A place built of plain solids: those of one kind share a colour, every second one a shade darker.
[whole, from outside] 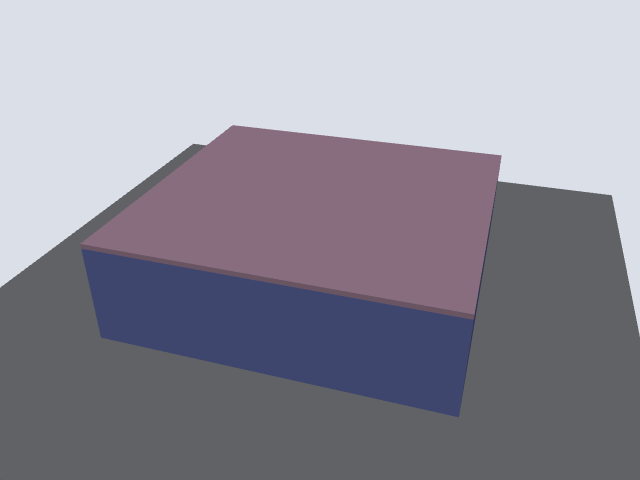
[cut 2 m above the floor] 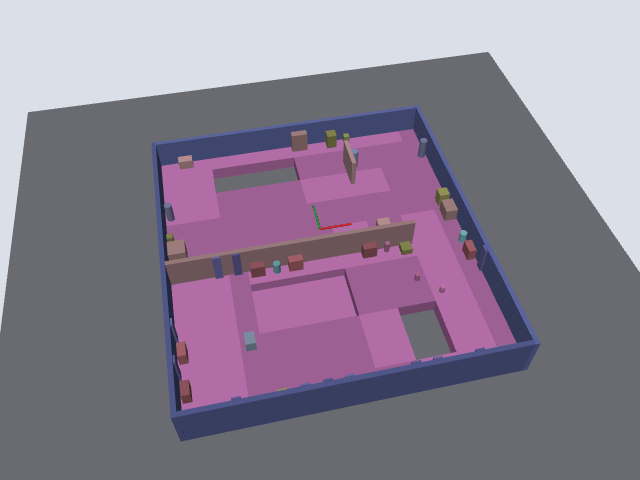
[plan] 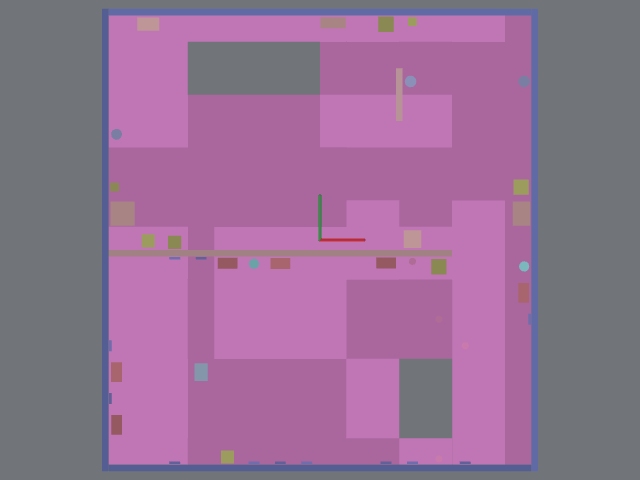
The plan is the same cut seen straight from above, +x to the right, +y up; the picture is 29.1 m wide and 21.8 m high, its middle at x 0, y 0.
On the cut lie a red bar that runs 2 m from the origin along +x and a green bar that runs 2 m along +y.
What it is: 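A museum's exhibition hall between two shows, on a module of 1.2 m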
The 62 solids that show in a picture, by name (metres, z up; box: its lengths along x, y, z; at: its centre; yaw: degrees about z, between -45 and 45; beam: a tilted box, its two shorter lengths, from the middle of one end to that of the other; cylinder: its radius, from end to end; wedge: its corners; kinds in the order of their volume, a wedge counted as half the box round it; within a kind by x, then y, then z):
{
 "floor_1": {"box": [3.6, 20.4, 0.98], "at": [-7.8, 0.0, 0.44]},
 "floor_2": {"box": [4.8, 3.6, 0.98], "at": [-7.2, 2.4, 0.44]},
 "floor_3": {"box": [1.2, 16.8, 0.98], "at": [-5.4, -1.8, 0.44]},
 "floor_4": {"box": [13.2, 3.6, 0.98], "at": [-3.0, -7.2, 0.44]},
 "floor_5": {"box": [4.8, 2.4, 0.98], "at": [-2.4, 5.4, 0.44]},
 "floor_6": {"box": [6.0, 4.8, 0.98], "at": [-1.8, -7.8, 0.44]},
 "floor_7": {"box": [6.02, 3.62, 0.25], "at": [-1.8, -3.6, 0.07]},
 "floor_8": {"box": [6.02, 3.62, 0.98], "at": [-1.8, 2.4, 0.44]},
 "floor_9": {"box": [15.6, 2.4, 0.98], "at": [-1.8, 5.4, 0.44]},
 "floor_10": {"box": [19.2, 1.2, 0.98], "at": [0.0, -9.6, 0.44]},
 "floor_11": {"box": [19.2, 2.4, 0.98], "at": [0.0, -0.6, 0.44]},
 "floor_12": {"box": [19.2, 1.2, 0.98], "at": [0.0, 9.6, 0.44]},
 "floor_13": {"box": [2.4, 20.4, 0.98], "at": [2.4, 0.0, 0.44]},
 "floor_14": {"box": [4.8, 2.4, 0.98], "at": [3.6, 3.0, 0.44]},
 "floor_15": {"box": [2.4, 1.2, 0.98], "at": [4.8, -9.6, 0.44]},
 "floor_16": {"box": [2.4, 15.6, 0.98], "at": [4.8, 2.4, 0.44]},
 "floor_17": {"box": [9.6, 2.4, 0.98], "at": [4.8, 7.8, 0.44]},
 "floor_18": {"box": [8.4, 3.6, 0.98], "at": [5.4, -3.6, 0.44]},
 "floor_19": {"box": [8.4, 1.2, 0.98], "at": [5.4, 1.2, 0.44]},
 "floor_20": {"box": [2.4, 12.0, 0.98], "at": [7.2, -4.2, 0.44]},
 "floor_21": {"box": [2.42, 4.82, 0.98], "at": [7.2, 4.2, 0.44]},
 "floor_22": {"box": [1.2, 20.4, 0.98], "at": [9.0, 0.0, 0.44]},
 "wall_1": {"box": [0.3, 21.0, 6.19], "at": [-9.75, 0.0, 3.05]},
 "wall_2": {"box": [19.2, 0.3, 6.19], "at": [0.0, -10.35, 3.05]},
 "wall_3": {"box": [19.2, 0.3, 6.19], "at": [0.0, 10.35, 3.05]},
 "wall_4": {"box": [0.3, 21.0, 6.19], "at": [9.75, 0.0, 3.05]},
 "roof_1": {"box": [19.8, 21.0, 0.3], "at": [0.0, 0.0, 6.29]},
 "screen_1": {"box": [15.6, 0.3, 3.6], "at": [-1.8, -0.6, 2.73]},
 "screen_2": {"box": [0.3, 2.4, 3.6], "at": [3.6, 6.6, 2.73]},
 "crate_1": {"box": [1.1, 1.1, 1.2], "at": [-8.96, 1.2, 1.53]},
 "crate_2": {"box": [1.0, 0.6, 0.7], "at": [-7.8, 9.81, 1.28]},
 "crate_3": {"box": [1.15, 0.5, 1.5], "at": [0.6, 9.87, 1.68]},
 "crate_4": {"box": [0.8, 0.8, 1.6], "at": [4.2, 0.04, 1.73]},
 "crate_5": {"box": [0.8, 1.1, 0.9], "at": [9.15, 1.2, 1.38]},
 "plinth_1": {"box": [0.4, 0.4, 1.0], "at": [-9.32, 2.4, 1.43]},
 "plinth_2": {"box": [0.6, 0.6, 0.9], "at": [-7.8, -0.04, 1.38]},
 "plinth_3": {"box": [0.6, 0.6, 1.1], "at": [-6.6, -0.11, 1.48]},
 "plinth_4": {"box": [0.6, 0.6, 0.9], "at": [-4.2, -9.86, 1.38]},
 "plinth_5": {"box": [0.7, 0.7, 1.1], "at": [3.0, 9.8, 1.48]},
 "plinth_6": {"box": [0.4, 0.4, 0.6], "at": [4.2, 9.92, 1.23]},
 "plinth_7": {"box": [0.7, 0.7, 0.45], "at": [5.4, -1.21, 1.16]},
 "plinth_8": {"box": [0.7, 0.7, 1.0], "at": [9.13, 2.4, 1.43]},
 "trolley_1": {"box": [0.5, 0.9, 0.91], "at": [-9.24, -8.4, 1.39]},
 "trolley_2": {"box": [0.5, 0.9, 0.93], "at": [-9.24, -6.0, 1.4]},
 "trolley_3": {"box": [0.9, 0.5, 0.93], "at": [-4.2, -1.06, 1.4]},
 "trolley_4": {"box": [0.9, 0.5, 0.94], "at": [-1.8, -1.07, 1.4]},
 "trolley_5": {"box": [0.9, 0.5, 0.9], "at": [3.0, -1.05, 1.38]},
 "trolley_6": {"box": [0.5, 0.9, 0.88], "at": [9.25, -2.4, 1.37]},
 "roll_1": {"cylinder": 0.25, "from": [-9.24, 4.8, 0.93], "to": [-9.24, 4.8, 2.28]},
 "roll_2": {"cylinder": 0.26, "from": [4.11, 7.2, 0.93], "to": [4.11, 7.2, 2.34]},
 "roll_3": {"cylinder": 0.26, "from": [9.27, 7.2, 0.93], "to": [9.27, 7.2, 2.39]},
 "ladder_1": {"box": [0.12, 0.5, 2.26], "at": [-9.52, -7.2, 2.06]},
 "ladder_2": {"box": [0.12, 0.5, 1.98], "at": [-9.52, -4.8, 1.92]},
 "ladder_3": {"box": [0.5, 0.12, 2.54], "at": [-6.6, -0.83, 2.2]},
 "ladder_4": {"box": [0.5, 0.12, 2.26], "at": [-5.4, -0.83, 2.06]},
 "ladder_5": {"box": [0.12, 0.5, 1.98], "at": [9.52, -3.6, 1.92]},
 "cratesmall_1": {"box": [0.6, 0.8, 0.75], "at": [-5.4, -6.0, 1.31]},
 "bin_1": {"cylinder": 0.23, "from": [-3.0, -1.08, 0.93], "to": [-3.0, -1.08, 1.7]},
 "bin_2": {"cylinder": 0.23, "from": [9.27, -1.2, 0.93], "to": [9.27, -1.2, 1.69]},
 "buckets_1": {"cylinder": 0.16, "from": [4.2, -0.97, 0.93], "to": [4.2, -0.97, 1.69]},
 "buckets_2": {"cylinder": 0.16, "from": [5.4, -3.6, 0.93], "to": [5.4, -3.6, 1.45]},
 "buckets_3": {"cylinder": 0.16, "from": [6.6, -4.8, 0.93], "to": [6.6, -4.8, 1.43]}
}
